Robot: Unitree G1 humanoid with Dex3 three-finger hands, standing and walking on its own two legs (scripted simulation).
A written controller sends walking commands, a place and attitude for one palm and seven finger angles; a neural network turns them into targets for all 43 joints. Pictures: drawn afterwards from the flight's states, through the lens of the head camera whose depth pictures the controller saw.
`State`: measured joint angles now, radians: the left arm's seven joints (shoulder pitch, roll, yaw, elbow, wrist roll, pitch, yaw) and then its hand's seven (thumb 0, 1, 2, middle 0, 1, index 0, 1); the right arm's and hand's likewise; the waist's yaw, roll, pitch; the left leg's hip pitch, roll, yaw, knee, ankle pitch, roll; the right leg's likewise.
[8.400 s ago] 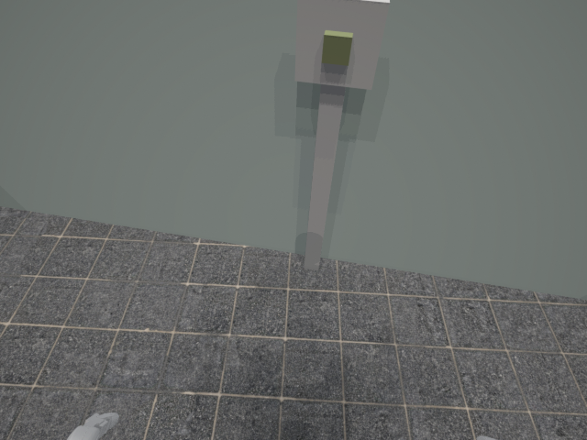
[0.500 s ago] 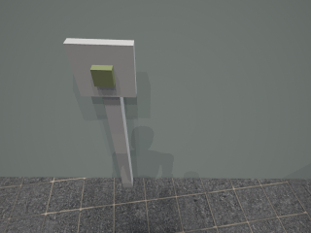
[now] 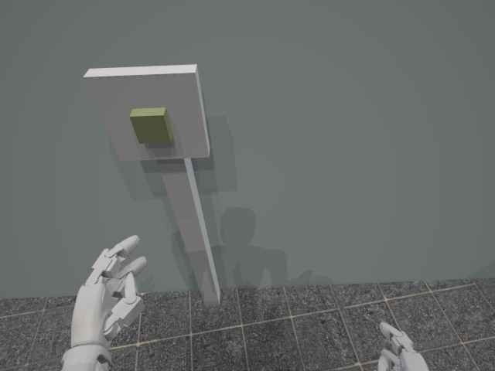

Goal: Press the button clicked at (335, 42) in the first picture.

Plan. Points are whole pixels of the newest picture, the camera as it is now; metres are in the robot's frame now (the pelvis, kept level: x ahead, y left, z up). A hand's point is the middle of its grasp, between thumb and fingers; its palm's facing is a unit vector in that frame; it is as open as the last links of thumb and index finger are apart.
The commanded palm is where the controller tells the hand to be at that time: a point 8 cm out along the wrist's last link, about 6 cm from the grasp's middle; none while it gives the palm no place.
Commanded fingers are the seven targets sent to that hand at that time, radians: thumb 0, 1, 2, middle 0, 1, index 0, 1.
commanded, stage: raise the hand and make a fist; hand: left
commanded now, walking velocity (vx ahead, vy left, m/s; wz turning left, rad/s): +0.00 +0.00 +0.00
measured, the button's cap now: (152, 124) +0.49 +0.18 +0.17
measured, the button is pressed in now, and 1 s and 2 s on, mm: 0 0 0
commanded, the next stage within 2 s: aim a knuckle at the button in 1.74 s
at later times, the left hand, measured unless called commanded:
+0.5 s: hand (147, 325) +0.19 +0.15 +0.04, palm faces -0.05 -1.00 -0.04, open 3.3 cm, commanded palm +0.14 +0.23 +0.06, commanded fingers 0.00 0.90 0.90 -1.27 -1.47 -1.27 -1.47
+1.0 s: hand (79, 287) +0.21 +0.22 +0.12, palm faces +0.10 -0.99 -0.05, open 3.1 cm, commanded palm +0.18 +0.27 +0.13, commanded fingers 0.00 0.90 0.90 -1.30 -1.50 -1.30 -1.50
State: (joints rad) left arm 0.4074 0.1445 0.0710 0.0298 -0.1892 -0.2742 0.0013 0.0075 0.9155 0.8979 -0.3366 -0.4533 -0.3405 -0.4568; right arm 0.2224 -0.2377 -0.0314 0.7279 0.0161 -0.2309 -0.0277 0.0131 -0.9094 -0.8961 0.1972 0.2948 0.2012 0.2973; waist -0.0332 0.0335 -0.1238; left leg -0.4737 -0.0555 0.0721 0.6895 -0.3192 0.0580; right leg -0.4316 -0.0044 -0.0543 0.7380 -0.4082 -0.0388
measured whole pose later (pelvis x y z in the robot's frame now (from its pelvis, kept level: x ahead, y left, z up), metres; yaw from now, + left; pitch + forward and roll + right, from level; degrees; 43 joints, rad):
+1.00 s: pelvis +0.00 +0.01 +0.00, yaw +0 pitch +4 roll -2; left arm 0.42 0.27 0.23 -0.25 -0.33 -0.20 -0.19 0.02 0.90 0.90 -1.29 -1.49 -1.30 -1.50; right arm 0.23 -0.23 0.02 0.58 0.06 -0.27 -0.07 0.01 -0.90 -0.90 0.20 0.29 0.20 0.30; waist 0.02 0.04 -0.11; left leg -0.46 -0.03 0.03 0.75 -0.36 0.06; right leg -0.37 0.03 -0.08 0.69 -0.39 -0.03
